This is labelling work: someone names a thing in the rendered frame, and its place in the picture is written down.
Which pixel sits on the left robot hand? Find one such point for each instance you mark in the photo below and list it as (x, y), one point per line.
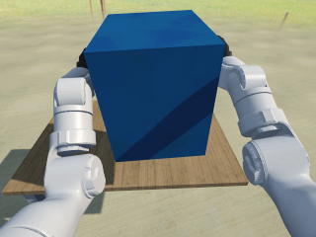
(82, 61)

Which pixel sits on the robot right forearm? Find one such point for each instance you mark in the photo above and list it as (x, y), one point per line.
(253, 101)

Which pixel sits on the robot left upper arm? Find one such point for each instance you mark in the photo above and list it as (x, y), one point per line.
(70, 185)

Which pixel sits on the carton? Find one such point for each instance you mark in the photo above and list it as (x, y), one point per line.
(155, 76)

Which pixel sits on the robot right upper arm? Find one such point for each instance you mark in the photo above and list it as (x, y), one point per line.
(280, 165)

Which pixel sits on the table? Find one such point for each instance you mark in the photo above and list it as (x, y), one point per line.
(219, 166)

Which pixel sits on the right robot hand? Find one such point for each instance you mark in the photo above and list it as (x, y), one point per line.
(227, 52)

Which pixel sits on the robot left forearm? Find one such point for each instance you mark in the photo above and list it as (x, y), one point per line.
(72, 115)

